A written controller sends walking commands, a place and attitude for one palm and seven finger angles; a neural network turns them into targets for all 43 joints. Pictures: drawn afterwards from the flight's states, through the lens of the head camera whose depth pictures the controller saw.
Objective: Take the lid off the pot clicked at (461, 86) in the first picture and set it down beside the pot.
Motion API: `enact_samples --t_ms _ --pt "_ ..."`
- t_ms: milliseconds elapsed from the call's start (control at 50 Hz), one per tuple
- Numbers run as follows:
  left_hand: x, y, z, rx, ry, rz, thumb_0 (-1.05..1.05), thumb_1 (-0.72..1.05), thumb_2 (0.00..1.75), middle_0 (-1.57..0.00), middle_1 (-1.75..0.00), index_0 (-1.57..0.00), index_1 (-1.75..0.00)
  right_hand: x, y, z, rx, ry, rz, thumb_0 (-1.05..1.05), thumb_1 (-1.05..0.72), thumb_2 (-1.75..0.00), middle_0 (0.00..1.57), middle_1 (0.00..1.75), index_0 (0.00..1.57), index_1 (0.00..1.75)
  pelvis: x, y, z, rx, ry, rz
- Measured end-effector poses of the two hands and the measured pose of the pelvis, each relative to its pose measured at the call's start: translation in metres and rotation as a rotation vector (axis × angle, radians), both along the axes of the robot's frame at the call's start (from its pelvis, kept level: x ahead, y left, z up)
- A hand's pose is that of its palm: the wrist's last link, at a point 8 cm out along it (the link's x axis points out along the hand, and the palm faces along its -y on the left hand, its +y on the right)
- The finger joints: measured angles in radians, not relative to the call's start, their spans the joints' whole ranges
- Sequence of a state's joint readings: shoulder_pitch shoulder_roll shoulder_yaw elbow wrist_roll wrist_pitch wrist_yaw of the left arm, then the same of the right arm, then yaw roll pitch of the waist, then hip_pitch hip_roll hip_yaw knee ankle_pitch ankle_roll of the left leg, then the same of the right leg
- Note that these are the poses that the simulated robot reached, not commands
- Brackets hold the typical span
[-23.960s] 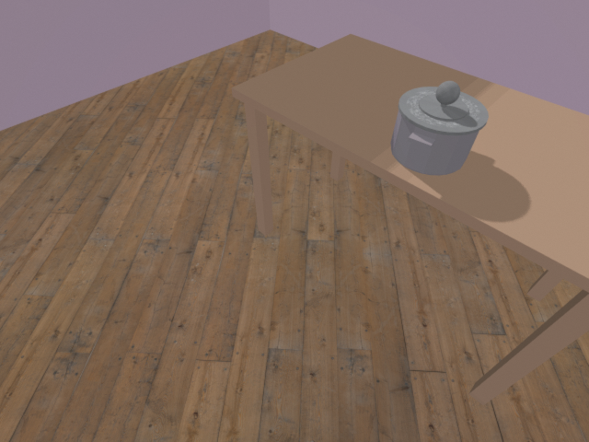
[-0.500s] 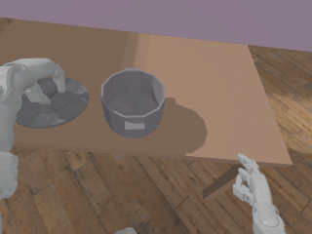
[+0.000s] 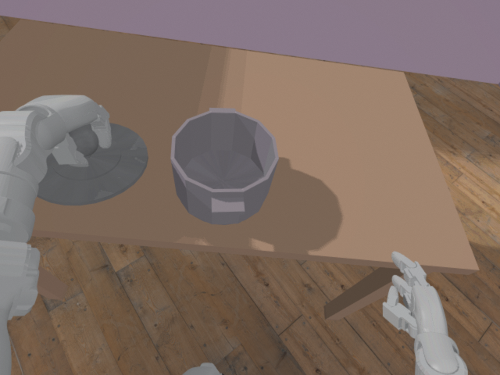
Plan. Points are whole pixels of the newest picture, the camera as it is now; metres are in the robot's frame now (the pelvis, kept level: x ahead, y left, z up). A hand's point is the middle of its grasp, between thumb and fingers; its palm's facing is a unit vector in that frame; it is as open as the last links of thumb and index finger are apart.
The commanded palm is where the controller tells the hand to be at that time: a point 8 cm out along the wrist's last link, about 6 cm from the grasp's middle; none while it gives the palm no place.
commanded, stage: lower the lid onto the table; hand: left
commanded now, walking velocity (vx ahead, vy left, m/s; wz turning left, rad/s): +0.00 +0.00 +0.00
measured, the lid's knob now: (81, 141) +0.45 +0.31 +0.05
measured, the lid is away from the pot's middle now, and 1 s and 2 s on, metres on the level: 0.24 0.27 0.26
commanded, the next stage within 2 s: open the fingers wide in 0.76 s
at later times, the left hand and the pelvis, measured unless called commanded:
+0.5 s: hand (82, 149) +0.45 +0.31 +0.04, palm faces -0.44 -0.13 -0.89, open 7.1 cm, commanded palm +0.51 +0.30 +0.11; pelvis +0.01 +0.01 -0.01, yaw +1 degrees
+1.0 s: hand (69, 166) +0.43 +0.34 +0.01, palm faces -0.41 -0.13 -0.90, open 7.1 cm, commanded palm +0.47 +0.32 +0.09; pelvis +0.01 +0.02 -0.02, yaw +1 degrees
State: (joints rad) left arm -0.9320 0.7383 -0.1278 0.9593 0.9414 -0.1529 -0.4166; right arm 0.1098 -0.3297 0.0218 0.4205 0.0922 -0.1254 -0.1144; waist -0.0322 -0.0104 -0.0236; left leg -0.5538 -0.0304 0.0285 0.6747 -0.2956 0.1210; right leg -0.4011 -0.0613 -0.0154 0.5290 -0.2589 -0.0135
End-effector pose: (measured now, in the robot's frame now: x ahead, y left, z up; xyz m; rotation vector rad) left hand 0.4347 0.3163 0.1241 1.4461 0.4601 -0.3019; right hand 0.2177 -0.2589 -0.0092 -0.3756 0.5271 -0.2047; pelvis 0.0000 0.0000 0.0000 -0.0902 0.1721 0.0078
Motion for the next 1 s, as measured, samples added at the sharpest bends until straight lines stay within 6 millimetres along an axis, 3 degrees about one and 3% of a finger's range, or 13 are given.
enact_samples --t_ms 740,860,1000 --pt "0.024 0.012 -0.045 -0.034 -0.033 0.026 0.00 0.35 0.53 -0.77 -0.99 -0.68 -0.97 0.002 0.006 0.004 -0.068 0.041 -0.010 0.02 -0.90 -0.90 0.21 0.30 0.18 0.33 0.012 0.016 -0.012 -0.045 0.071 0.028" --pt "0.020 0.020 -0.054 -0.028 -0.020 0.041 0.00 0.35 0.53 -0.77 -0.99 -0.68 -0.97 0.002 0.007 0.004 -0.077 0.043 -0.007 0.02 -0.90 -0.90 0.21 0.30 0.17 0.32 0.010 0.018 -0.014 -0.055 0.079 0.032" --pt "0.001 0.030 -0.060 -0.013 -0.057 0.016 0.00 0.36 0.53 -0.77 -0.99 -0.68 -0.98 0.002 0.010 0.004 -0.070 0.052 -0.014 0.01 -0.90 -0.90 0.21 0.30 0.15 0.32 0.009 0.020 -0.016 -0.058 0.072 0.028"
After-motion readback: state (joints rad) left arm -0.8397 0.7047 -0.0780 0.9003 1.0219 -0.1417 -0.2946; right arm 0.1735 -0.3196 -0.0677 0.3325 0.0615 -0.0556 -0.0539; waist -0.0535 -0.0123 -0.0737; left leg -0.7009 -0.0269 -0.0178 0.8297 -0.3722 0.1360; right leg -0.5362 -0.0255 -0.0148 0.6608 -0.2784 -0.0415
